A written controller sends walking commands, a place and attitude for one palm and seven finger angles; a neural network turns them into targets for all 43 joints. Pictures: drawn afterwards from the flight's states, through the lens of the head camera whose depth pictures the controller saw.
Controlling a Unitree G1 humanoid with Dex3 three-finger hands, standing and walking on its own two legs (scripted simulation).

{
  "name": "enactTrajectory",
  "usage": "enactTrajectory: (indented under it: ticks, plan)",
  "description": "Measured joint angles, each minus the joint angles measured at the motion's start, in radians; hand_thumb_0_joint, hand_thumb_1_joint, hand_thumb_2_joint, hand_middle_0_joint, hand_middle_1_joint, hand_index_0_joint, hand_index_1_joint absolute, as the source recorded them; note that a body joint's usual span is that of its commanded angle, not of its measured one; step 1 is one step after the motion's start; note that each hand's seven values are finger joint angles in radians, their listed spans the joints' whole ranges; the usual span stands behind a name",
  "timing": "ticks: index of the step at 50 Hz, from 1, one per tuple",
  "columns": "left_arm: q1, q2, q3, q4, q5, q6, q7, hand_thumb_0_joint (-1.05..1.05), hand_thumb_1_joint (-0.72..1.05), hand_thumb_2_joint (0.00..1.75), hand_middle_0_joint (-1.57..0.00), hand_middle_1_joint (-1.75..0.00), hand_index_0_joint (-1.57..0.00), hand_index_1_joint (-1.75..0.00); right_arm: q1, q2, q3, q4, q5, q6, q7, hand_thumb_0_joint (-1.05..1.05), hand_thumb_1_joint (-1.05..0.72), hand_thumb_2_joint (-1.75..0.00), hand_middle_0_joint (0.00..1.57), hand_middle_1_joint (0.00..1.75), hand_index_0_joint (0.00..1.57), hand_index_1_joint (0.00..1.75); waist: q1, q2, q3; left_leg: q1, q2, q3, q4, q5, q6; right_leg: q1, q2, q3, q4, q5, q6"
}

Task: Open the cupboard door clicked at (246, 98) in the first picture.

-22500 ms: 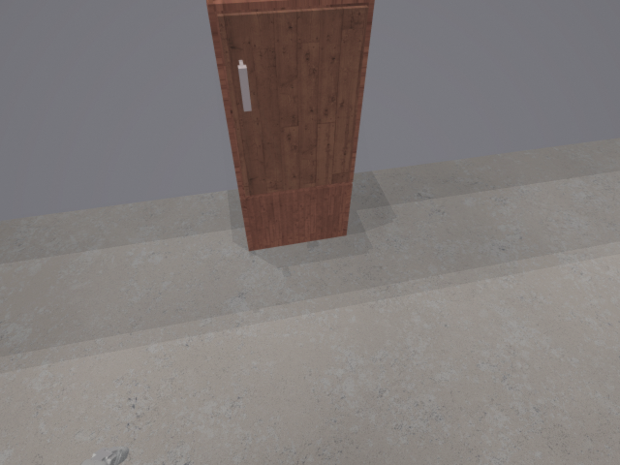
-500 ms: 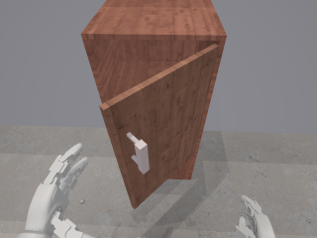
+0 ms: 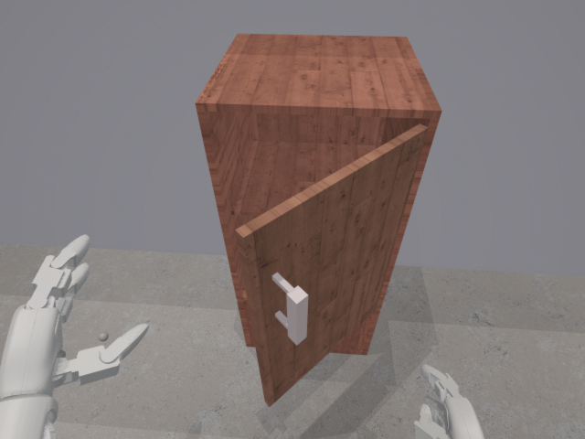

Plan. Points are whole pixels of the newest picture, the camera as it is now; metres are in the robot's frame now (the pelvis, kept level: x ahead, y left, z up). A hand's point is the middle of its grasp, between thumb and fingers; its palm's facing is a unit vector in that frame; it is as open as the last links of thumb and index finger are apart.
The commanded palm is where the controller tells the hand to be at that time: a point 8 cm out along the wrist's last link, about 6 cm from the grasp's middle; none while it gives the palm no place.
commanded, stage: draw the hand back to the body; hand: left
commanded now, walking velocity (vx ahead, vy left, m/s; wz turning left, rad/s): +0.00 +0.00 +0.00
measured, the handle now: (288, 308) +0.32 +0.05 +0.00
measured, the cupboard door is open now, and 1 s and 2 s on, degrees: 46 46 46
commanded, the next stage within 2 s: step back with the hand held close in 0.60 s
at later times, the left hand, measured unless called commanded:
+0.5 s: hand (97, 319) +0.19 +0.23 +0.15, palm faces +0.42 -0.82 -0.39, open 7.5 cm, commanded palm +0.14 +0.27 +0.18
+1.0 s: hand (118, 318) +0.19 +0.20 +0.16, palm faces +0.34 -0.80 -0.49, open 7.4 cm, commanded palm +0.13 +0.25 +0.19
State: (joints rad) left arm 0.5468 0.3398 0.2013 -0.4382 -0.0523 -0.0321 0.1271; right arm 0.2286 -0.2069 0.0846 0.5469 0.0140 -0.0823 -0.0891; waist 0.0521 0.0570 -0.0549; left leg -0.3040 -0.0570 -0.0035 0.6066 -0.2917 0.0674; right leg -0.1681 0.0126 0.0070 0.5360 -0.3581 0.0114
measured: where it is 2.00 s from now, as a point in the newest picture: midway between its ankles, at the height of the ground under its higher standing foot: outside the picture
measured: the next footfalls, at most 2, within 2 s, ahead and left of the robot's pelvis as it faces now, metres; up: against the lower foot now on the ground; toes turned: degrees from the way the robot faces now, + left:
right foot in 1.46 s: -0.10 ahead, -0.12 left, +0.00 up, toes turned +8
right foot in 1.96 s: -0.26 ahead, -0.10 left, +0.00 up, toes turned +3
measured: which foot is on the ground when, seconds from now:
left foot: down 0.00-1.00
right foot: down 0.00-1.00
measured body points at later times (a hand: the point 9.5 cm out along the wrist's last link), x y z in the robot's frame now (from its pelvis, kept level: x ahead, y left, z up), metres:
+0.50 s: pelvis +0.00 -0.03 +0.01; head -0.02 -0.05 +0.46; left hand +0.16 +0.27 +0.18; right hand +0.18 -0.25 -0.07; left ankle +0.02 +0.07 -0.73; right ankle -0.04 -0.13 -0.73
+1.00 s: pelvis -0.01 -0.05 +0.01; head +0.00 -0.06 +0.46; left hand +0.17 +0.25 +0.19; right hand +0.18 -0.30 -0.07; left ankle +0.02 +0.07 -0.73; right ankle -0.04 -0.13 -0.73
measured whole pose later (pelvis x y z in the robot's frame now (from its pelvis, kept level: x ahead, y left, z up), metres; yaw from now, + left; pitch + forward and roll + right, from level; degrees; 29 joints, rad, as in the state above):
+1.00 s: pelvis -0.01 -0.05 +0.01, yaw -1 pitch +0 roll -1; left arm 0.55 0.40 0.36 -0.45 -0.06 -0.10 0.10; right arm 0.14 -0.26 -0.02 0.57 0.02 0.04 -0.08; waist 0.01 0.06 0.02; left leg -0.26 0.01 -0.02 0.47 -0.20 0.00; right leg -0.12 0.08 0.00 0.39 -0.26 -0.04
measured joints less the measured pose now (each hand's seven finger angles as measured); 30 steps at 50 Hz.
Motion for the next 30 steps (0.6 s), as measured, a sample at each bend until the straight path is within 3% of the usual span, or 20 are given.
enactTrajectory:
  ticks: [15, 22, 30]
  plan:
    - [-0.084, 0.034, 0.156, 0.023, -0.019, -0.023, -0.004, 0.01, 0.73, 0.83, -0.20, -0.30, -0.20, -0.30, -0.027, -0.024, -0.040, 0.061, -0.006, 0.000, 0.016, 0.01, -0.91, -0.90, 0.21, 0.30, 0.21, 0.30, 0.011, -0.004, 0.051, 0.118, 0.006, -0.001, -0.139, 0.064, -0.014, 0.111, 0.004, 0.005, -0.130, 0.064, -0.013]
    - [-0.076, -0.004, 0.118, 0.061, -0.023, -0.021, -0.019, 0.01, 0.85, 0.88, -0.20, -0.30, -0.21, -0.30, -0.031, -0.029, -0.054, 0.072, -0.007, 0.012, 0.018, 0.01, -0.91, -0.90, 0.20, 0.30, 0.21, 0.30, 0.008, 0.002, 0.062, 0.137, 0.017, -0.007, -0.167, 0.080, -0.028, 0.125, 0.015, 0.000, -0.149, 0.075, -0.028]
    - [-0.061, 0.013, 0.117, 0.045, -0.024, -0.027, -0.021, 0.01, 0.89, 0.89, -0.21, -0.30, -0.21, -0.30, -0.029, -0.026, -0.057, 0.090, -0.009, 0.000, 0.005, 0.01, -0.91, -0.90, 0.20, 0.30, 0.21, 0.30, 0.009, 0.005, 0.060, 0.152, 0.037, -0.019, -0.169, 0.074, -0.050, 0.147, 0.037, -0.009, -0.164, 0.075, -0.050]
